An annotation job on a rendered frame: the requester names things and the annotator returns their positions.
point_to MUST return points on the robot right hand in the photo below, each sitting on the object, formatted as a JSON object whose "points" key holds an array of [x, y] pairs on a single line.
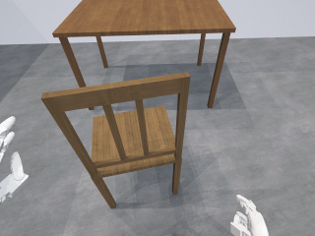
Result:
{"points": [[251, 225]]}

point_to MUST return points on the chair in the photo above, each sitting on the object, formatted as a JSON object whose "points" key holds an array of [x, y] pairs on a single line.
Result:
{"points": [[127, 141]]}

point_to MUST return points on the robot left hand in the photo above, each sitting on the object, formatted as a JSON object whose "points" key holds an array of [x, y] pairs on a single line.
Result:
{"points": [[15, 181]]}

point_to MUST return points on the table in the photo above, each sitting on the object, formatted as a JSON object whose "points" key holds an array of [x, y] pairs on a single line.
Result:
{"points": [[146, 17]]}

